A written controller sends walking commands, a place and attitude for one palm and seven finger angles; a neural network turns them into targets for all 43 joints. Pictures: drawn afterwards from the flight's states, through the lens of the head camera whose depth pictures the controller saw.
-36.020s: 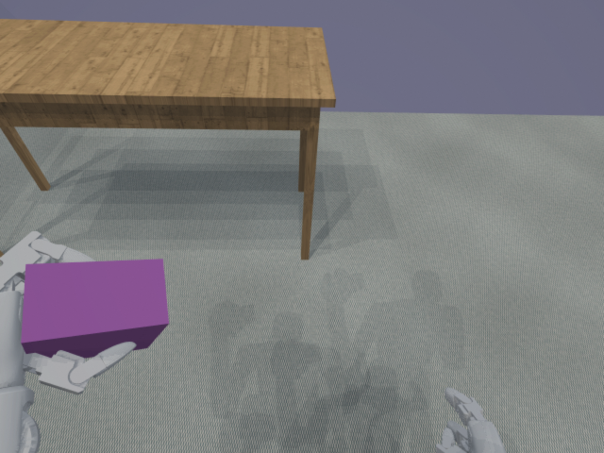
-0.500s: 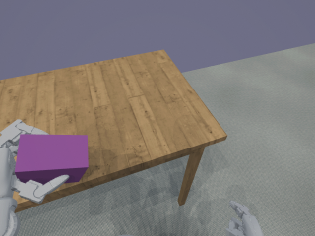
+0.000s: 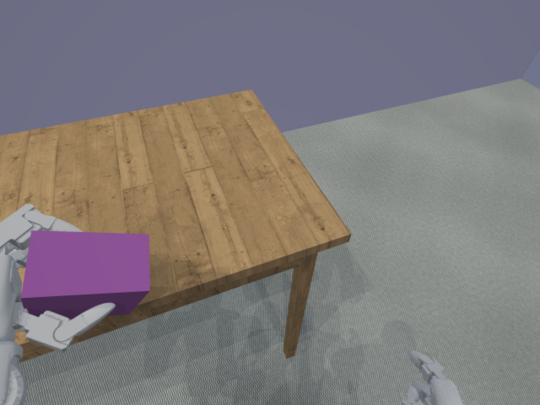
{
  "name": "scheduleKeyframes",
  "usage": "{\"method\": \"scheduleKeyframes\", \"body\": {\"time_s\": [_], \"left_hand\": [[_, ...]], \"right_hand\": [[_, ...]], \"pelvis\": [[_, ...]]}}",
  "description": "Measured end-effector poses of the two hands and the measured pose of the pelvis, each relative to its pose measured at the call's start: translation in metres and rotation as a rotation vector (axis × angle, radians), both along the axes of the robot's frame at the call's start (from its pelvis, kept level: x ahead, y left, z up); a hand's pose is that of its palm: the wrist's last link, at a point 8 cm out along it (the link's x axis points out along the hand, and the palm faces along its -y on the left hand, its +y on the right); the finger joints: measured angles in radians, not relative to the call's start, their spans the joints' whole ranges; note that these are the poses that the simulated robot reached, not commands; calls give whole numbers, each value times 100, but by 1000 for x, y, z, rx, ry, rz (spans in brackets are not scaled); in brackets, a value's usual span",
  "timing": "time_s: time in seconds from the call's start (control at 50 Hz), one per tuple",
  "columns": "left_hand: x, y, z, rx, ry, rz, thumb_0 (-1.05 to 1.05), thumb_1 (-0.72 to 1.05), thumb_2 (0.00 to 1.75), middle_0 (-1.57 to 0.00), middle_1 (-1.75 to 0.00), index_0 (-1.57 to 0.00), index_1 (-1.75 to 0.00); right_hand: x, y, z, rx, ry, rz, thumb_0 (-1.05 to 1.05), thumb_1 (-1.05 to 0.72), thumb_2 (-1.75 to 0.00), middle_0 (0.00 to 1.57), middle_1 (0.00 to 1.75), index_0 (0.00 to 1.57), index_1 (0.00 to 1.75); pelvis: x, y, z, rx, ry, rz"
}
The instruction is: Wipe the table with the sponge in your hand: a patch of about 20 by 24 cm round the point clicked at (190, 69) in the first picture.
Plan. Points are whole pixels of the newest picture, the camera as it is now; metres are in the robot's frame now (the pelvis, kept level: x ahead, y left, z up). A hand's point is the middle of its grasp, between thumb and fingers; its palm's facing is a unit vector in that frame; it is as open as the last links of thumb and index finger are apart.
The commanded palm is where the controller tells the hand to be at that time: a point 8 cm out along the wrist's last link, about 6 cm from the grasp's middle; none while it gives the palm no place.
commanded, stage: shuffle to correct the standing spot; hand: left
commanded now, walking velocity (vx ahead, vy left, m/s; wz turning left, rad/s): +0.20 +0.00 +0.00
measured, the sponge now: (104, 278) +0.23 +0.21 +0.14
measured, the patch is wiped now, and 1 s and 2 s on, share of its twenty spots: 0.00 0.00 0.00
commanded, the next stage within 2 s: come to a stop and stand still in 0.06 s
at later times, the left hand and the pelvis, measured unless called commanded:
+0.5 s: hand (100, 244) +0.25 +0.21 +0.17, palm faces +0.37 -0.81 -0.45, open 10.4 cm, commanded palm +0.20 +0.25 +0.19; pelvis +0.04 -0.03 +0.01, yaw +0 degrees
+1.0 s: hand (20, 240) +0.25 +0.30 +0.17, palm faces +0.39 -0.85 -0.36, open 10.4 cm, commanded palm +0.20 +0.33 +0.19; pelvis +0.04 +0.06 +0.01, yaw +0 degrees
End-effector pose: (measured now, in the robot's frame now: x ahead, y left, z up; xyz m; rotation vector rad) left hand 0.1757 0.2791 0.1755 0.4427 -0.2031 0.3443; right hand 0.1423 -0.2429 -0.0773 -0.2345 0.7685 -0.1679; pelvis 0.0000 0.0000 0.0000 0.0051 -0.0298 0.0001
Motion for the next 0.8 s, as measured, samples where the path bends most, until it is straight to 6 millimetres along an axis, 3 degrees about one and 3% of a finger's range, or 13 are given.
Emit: {"method": "scheduleKeyframes", "body": {"time_s": [0.24,0.46,0.6,0.8], "left_hand": [[23,-33,20,49,-3,17,-2,-53,104,-69,-131,-72,-130],[33,-35,16,60,80,41,-2,-53,104,-69,-131,-72,-130],[36,-25,17,31,0,10,-2,-53,104,-69,-131,-72,-130],[34,16,7,-16,23,7,-2,-53,104,-69,-131,-72,-130]], "right_hand": [[44,-21,-5,79,-6,25,2,-90,-90,20,29,20,30],[74,-20,-4,106,-40,40,1,-90,-90,20,29,20,30],[82,-9,-2,73,-55,36,2,-90,-90,20,29,20,30],[75,30,13,45,-55,42,2,-90,-90,20,29,20,30]], "pelvis": [[28,-29,8,24,9,8],[37,-28,14,58,-20,2],[43,-14,4,9,-33,8],[41,18,7,-21,-35,2]]}}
